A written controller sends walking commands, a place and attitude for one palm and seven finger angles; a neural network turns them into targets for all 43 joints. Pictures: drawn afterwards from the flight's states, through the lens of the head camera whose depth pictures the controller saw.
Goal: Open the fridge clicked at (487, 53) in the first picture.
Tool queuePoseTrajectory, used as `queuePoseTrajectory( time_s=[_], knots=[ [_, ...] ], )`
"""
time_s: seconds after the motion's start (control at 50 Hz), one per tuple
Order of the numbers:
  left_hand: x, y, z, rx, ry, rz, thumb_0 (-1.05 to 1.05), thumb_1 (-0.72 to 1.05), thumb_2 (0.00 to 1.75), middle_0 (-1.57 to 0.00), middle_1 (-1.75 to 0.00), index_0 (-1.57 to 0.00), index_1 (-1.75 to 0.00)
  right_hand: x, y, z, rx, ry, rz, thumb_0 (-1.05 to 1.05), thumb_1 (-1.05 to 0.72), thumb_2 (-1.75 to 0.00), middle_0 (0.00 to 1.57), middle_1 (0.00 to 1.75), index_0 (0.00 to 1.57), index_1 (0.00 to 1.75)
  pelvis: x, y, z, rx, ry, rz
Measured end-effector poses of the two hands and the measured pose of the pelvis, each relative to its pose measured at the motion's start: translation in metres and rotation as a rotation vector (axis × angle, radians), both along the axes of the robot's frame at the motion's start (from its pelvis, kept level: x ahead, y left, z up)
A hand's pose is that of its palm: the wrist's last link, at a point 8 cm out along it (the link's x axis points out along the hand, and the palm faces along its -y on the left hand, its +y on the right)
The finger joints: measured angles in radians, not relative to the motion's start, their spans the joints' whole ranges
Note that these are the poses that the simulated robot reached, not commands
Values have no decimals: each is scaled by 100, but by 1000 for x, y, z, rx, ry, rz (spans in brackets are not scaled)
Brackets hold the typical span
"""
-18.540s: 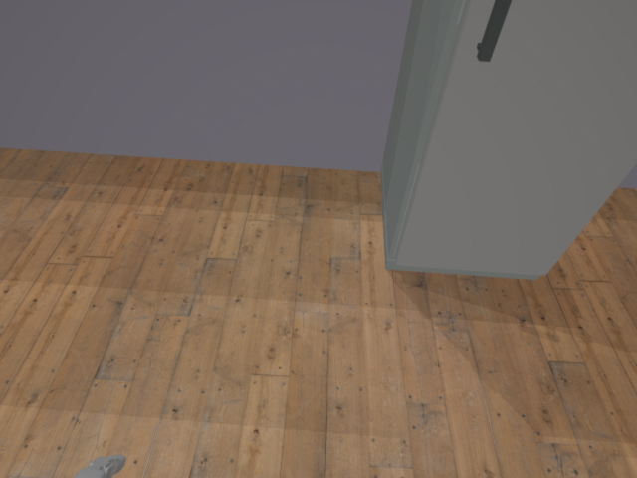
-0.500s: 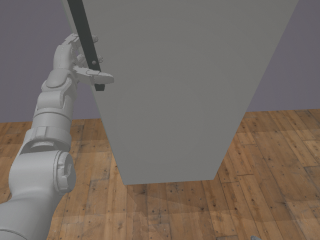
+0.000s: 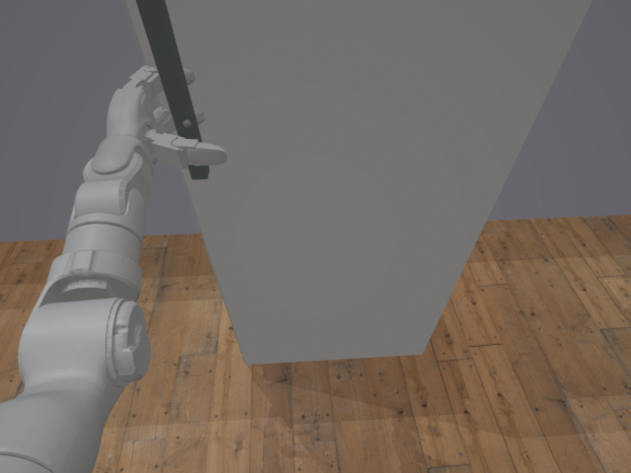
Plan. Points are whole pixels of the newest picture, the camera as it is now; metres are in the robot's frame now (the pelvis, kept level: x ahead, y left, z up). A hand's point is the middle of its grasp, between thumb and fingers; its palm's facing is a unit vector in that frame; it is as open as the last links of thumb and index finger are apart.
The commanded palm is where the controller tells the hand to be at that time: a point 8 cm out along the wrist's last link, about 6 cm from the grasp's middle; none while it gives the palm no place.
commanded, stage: grip the handle and tug to test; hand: left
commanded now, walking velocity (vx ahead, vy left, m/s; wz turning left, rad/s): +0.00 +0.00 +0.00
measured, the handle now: (181, 89) +0.52 +0.18 +0.24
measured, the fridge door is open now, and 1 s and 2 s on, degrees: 0 0 0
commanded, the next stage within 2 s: pull the door a little, standing still in 1.34 s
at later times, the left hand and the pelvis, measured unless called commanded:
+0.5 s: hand (191, 124) +0.47 +0.16 +0.22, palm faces +0.09 -1.00 +0.01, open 7.3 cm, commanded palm +0.43 +0.21 +0.22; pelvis +0.00 +0.00 +0.00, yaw +0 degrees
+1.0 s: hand (195, 125) +0.47 +0.15 +0.22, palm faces +0.09 -1.00 +0.01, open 6.0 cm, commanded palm +0.42 +0.21 +0.22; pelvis +0.01 +0.00 +0.00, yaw -1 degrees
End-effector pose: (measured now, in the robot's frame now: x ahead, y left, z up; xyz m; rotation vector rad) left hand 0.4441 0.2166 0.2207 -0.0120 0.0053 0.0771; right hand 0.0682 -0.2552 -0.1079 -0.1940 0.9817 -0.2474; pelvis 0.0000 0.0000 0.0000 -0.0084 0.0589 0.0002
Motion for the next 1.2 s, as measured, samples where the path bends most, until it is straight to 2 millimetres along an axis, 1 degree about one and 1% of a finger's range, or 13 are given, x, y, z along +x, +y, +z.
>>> queuePoseTrajectory(
  time_s=[0.08,0.18,0.4,0.6,0.86,1.2],
  knots=[
    [1,-2,0,-1,0,0,-1,-41,34,-31,-122,-31,-121,0,-1,0,-2,-3,-1,1,-90,-90,21,30,20,30,0,0,0,0,2,-1],
    [2,0,-1,2,4,7,-1,-25,41,-33,-124,-33,-123,0,-2,1,-4,-6,-6,1,-90,-90,21,30,20,30,0,-1,0,1,3,-3],
    [-2,-5,0,2,-4,4,0,22,61,-38,-130,-38,-130,4,-1,1,4,-14,1,1,-90,-90,21,30,20,30,0,-1,0,1,-2,-3],
    [-2,-7,0,5,-12,15,1,67,80,-36,-132,-36,-132,13,-1,3,13,-37,-5,1,-90,-90,21,30,20,30,4,-2,1,3,-8,-12],
    [-3,-10,0,0,-10,4,1,70,81,-33,-135,-33,-134,31,-3,6,9,-57,-2,1,-90,-90,21,30,20,30,11,-4,2,5,-13,-16],
    [-6,-12,-1,-1,-22,13,1,74,77,-29,-135,-29,-132,57,-4,13,28,-103,-18,1,-90,-90,21,30,20,30,25,-5,4,10,-22,-41]
  ],
)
